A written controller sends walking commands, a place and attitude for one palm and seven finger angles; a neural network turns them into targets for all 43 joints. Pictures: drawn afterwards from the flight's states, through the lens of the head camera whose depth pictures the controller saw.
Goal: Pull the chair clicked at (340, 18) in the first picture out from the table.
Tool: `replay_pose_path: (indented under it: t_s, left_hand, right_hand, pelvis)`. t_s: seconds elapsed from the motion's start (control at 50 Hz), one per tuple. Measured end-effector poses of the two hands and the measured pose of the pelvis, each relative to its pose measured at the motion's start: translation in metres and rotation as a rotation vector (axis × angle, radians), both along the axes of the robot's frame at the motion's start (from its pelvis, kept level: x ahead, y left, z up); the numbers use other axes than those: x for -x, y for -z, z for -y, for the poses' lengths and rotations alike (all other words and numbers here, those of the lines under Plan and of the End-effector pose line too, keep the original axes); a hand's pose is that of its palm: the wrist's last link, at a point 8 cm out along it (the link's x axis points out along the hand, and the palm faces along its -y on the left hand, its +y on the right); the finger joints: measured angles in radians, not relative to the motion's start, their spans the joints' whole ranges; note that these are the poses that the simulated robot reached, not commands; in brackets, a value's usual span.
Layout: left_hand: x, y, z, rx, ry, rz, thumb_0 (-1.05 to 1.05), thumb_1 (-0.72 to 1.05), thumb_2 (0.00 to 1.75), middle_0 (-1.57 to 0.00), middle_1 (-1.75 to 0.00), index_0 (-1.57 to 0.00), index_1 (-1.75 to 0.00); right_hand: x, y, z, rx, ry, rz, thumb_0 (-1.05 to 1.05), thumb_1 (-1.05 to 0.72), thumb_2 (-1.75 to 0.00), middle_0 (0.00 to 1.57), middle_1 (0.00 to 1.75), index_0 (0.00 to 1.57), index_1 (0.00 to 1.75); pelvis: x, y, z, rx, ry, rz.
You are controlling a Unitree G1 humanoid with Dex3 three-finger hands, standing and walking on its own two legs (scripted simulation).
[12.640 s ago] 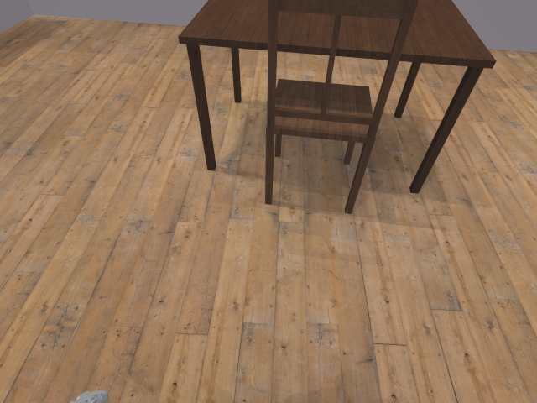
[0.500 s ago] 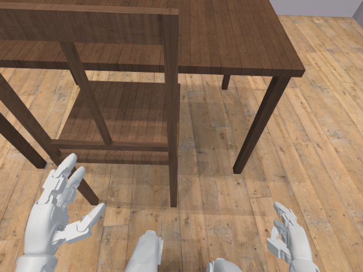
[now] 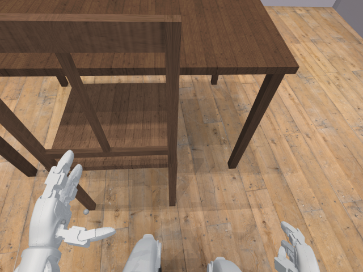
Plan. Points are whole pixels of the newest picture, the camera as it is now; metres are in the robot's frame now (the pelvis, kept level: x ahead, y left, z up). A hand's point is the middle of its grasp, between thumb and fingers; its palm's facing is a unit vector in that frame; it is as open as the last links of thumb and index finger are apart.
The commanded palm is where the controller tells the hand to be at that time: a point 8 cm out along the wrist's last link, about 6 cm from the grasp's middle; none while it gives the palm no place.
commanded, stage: raise the hand toward the chair's back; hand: left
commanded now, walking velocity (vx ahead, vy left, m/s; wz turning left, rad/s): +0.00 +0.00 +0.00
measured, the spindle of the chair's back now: (89, 112) +0.46 +0.26 +0.05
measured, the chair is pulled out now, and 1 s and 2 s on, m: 0.00 0.00 0.00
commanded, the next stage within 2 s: aim the fingers beside a spindle in 1.00 s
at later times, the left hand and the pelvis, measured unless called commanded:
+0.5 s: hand (74, 201) +0.24 +0.22 +0.06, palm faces +0.09 -0.99 -0.05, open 16.9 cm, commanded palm +0.22 +0.27 +0.07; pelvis +0.00 +0.01 +0.01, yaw +1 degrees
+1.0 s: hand (88, 195) +0.25 +0.20 +0.06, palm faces +0.11 -0.99 -0.06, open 16.9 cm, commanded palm +0.23 +0.25 +0.07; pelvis +0.01 -0.01 +0.01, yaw +1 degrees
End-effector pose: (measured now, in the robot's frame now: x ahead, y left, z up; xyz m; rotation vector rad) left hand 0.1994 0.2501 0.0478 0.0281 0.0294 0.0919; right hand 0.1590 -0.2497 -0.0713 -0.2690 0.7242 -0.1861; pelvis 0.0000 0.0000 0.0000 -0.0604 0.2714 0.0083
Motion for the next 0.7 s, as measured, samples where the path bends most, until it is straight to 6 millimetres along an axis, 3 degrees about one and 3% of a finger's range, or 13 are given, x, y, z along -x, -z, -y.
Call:
replay_pose_path:
  t_s: [0.16,0.3,0.7]
  left_hand:
    - [-0.002,-0.007,-0.008,-0.002,0.000,0.013,0.00,-0.37,0.35,-0.08,-0.10,-0.07,-0.10]
    - [-0.004,-0.011,-0.017,-0.009,-0.008,-0.001,-0.01,-0.46,0.31,-0.07,-0.09,-0.06,-0.08]
    - [-0.022,-0.020,-0.013,-0.030,-0.002,0.000,-0.01,-0.50,0.30,-0.06,-0.08,-0.06,-0.08]
  right_hand:
    - [-0.029,-0.015,-0.032,-0.029,-0.090,0.072,0.02,-0.90,-0.90,0.20,0.30,0.20,0.30]
    - [-0.031,-0.019,-0.048,-0.050,-0.126,0.071,0.02,-0.90,-0.90,0.20,0.30,0.20,0.30]
    - [0.002,-0.011,-0.011,-0.022,-0.039,-0.020,0.02,-0.90,-0.90,0.20,0.30,0.20,0.30]
  pelvis:
    - [0.001,-0.003,-0.008,0.014,-0.013,0.012]
    - [0.001,-0.006,-0.010,0.019,-0.019,0.020]
    - [-0.004,-0.012,-0.002,0.005,-0.011,0.020]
